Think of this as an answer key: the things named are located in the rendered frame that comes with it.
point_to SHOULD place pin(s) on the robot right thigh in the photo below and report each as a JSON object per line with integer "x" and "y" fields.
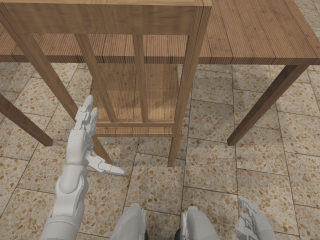
{"x": 196, "y": 226}

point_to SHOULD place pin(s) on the table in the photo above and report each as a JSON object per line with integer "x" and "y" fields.
{"x": 239, "y": 32}

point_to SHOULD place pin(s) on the robot thigh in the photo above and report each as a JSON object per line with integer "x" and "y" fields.
{"x": 196, "y": 226}
{"x": 130, "y": 225}

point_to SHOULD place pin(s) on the left robot forearm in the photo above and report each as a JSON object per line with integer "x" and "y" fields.
{"x": 65, "y": 217}

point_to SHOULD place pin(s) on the robot left thigh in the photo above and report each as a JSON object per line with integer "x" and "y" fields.
{"x": 130, "y": 225}

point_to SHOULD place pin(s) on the left robot hand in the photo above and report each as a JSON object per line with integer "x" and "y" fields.
{"x": 80, "y": 139}

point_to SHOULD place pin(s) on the chair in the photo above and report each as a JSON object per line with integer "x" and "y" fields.
{"x": 133, "y": 99}

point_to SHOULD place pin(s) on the right robot hand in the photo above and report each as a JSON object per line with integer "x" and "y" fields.
{"x": 259, "y": 227}

